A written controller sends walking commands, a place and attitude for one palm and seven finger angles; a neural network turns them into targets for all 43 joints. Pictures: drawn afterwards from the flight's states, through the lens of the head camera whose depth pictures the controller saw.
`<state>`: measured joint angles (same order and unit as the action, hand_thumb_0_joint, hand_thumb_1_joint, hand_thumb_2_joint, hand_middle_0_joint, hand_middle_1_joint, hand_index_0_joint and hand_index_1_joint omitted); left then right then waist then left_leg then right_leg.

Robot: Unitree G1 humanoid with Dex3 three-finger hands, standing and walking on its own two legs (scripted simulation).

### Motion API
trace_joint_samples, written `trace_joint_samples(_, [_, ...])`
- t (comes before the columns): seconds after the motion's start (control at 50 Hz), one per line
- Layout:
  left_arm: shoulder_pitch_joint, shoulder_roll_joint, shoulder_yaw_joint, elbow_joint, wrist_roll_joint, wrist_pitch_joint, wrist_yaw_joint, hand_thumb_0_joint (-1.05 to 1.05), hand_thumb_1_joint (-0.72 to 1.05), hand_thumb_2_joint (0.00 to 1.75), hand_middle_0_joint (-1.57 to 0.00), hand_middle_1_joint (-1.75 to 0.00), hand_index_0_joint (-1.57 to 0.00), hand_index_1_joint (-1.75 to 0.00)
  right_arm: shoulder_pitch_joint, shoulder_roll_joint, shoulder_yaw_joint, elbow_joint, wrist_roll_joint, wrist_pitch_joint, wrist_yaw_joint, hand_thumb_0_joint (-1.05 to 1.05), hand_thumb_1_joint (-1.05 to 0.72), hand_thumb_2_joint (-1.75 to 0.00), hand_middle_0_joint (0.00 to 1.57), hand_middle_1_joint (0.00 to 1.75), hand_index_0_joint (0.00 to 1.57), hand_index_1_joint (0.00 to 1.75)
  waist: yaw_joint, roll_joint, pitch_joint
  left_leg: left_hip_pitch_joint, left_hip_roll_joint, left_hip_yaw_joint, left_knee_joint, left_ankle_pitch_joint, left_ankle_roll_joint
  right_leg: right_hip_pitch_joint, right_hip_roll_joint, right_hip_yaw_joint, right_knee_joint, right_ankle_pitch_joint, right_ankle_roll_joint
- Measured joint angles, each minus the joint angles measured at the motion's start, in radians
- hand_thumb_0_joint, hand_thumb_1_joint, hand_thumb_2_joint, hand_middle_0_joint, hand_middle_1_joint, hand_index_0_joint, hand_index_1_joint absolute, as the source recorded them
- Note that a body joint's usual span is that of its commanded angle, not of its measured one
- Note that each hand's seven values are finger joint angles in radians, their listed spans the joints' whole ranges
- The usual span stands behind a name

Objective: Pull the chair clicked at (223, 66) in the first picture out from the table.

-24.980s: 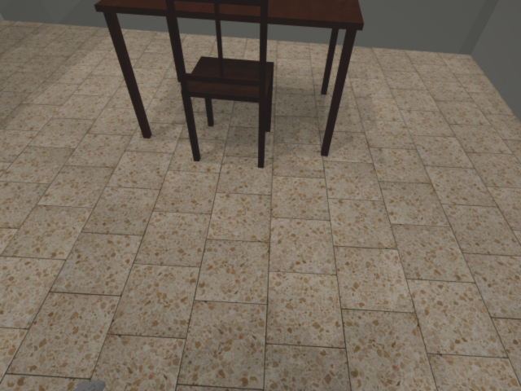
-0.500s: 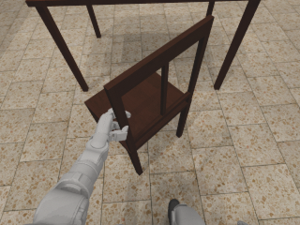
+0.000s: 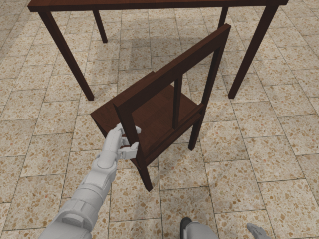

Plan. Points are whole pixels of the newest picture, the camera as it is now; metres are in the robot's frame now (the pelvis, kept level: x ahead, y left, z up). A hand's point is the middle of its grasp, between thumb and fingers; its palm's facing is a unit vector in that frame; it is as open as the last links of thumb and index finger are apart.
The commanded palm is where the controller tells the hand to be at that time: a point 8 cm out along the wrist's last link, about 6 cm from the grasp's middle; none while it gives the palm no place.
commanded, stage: stop walking, hand still on the chair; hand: left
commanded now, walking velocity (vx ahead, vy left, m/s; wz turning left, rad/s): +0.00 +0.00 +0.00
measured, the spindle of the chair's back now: (176, 106) +0.51 -0.05 -0.08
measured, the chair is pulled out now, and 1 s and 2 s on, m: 0.45 0.45 0.45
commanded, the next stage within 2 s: open the thumb and straighten the fingers in 0.52 s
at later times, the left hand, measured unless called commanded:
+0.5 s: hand (131, 149) +0.35 +0.09 -0.05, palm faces -0.20 -0.96 -0.18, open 6.4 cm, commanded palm +0.34 +0.14 -0.03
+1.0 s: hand (122, 149) +0.35 +0.11 -0.06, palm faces -0.22 -0.95 -0.20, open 11.9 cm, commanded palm +0.35 +0.16 -0.03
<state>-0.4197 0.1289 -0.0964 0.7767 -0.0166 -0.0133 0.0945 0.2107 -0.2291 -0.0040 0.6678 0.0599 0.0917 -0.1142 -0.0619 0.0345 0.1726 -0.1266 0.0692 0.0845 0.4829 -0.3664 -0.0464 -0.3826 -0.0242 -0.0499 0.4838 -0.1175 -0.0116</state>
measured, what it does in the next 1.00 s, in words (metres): stands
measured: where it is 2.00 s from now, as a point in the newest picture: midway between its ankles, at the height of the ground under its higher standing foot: outside the picture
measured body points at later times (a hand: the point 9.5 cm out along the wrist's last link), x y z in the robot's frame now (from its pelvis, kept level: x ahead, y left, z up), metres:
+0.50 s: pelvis +0.02 +0.02 +0.00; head +0.09 +0.02 +0.44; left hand +0.35 +0.14 -0.04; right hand +0.14 -0.22 -0.13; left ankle -0.07 +0.14 -0.73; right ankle +0.08 -0.11 -0.73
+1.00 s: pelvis +0.01 +0.03 -0.02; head +0.08 +0.02 +0.43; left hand +0.36 +0.17 -0.04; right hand +0.09 -0.24 -0.14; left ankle -0.07 +0.14 -0.73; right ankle +0.08 -0.11 -0.73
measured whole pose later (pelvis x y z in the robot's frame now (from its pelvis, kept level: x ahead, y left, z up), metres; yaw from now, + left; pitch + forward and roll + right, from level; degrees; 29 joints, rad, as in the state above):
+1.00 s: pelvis +0.01 +0.03 -0.02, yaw +3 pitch +11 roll +0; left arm -0.36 0.16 -0.14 0.66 -0.01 0.06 0.03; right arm 0.29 -0.28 -0.04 0.68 0.04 0.01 0.05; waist -0.10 0.02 -0.04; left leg -0.42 0.01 0.05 0.69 -0.46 0.00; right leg -0.64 -0.10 -0.06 0.66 -0.19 0.03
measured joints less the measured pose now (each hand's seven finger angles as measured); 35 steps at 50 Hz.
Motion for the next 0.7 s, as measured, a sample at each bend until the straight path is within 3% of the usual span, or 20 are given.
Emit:
trace_joint_samples(0.28, [0.051,-0.023,-0.051,-0.037,0.007,0.019,-0.001,0.10,0.62,0.76,-0.14,-1.30,-0.41,-1.28,-0.053,0.015,0.007,-0.032,-0.009,0.019,0.007,0.01,-0.90,-0.90,0.20,0.30,0.20,0.30,0.005,-0.009,-0.013,0.059,-0.011,-0.002,-0.015,-0.023,0.015,0.053,-0.012,-0.001,0.005,-0.033,0.020])
trace_joint_samples(0.64, [0.082,-0.030,-0.080,-0.052,0.005,-0.003,0.003,0.10,0.63,0.74,-0.14,-1.31,-0.40,-1.28,-0.005,0.028,0.016,-0.017,-0.014,0.026,0.012,0.01,-0.90,-0.90,0.20,0.30,0.20,0.30,-0.003,-0.009,-0.023,0.073,-0.023,-0.002,-0.016,-0.037,0.029,0.063,-0.024,0.002,0.013,-0.049,0.034])
trace_joint_samples(0.7, [0.095,-0.030,-0.071,-0.048,0.016,-0.003,-0.002,0.10,0.59,0.75,-0.16,-1.33,-0.42,-1.29,0.013,0.018,0.017,0.017,-0.009,0.007,0.069,0.01,-0.90,-0.90,0.20,0.30,0.20,0.30,-0.031,-0.016,-0.112,-0.033,-0.028,-0.030,0.033,-0.046,0.036,-0.019,-0.038,-0.022,0.037,-0.058,0.036])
